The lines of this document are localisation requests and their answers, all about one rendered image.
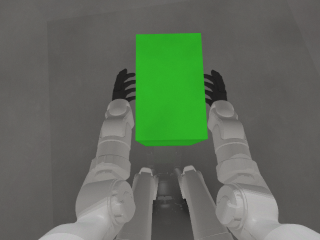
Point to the left robot forearm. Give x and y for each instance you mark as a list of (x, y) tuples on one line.
[(114, 145)]

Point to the right robot forearm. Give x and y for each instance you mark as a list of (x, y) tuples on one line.
[(234, 160)]

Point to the carton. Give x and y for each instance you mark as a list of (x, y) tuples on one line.
[(170, 104)]

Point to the left robot hand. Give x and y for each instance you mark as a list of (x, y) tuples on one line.
[(119, 91)]

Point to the robot left thigh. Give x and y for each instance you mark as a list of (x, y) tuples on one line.
[(144, 190)]

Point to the right robot hand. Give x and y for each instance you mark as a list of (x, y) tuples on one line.
[(218, 88)]

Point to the robot left upper arm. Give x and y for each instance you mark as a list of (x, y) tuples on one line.
[(102, 208)]

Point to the left robot shin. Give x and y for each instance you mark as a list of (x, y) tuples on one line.
[(143, 169)]

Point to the robot right upper arm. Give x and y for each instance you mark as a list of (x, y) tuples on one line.
[(251, 213)]

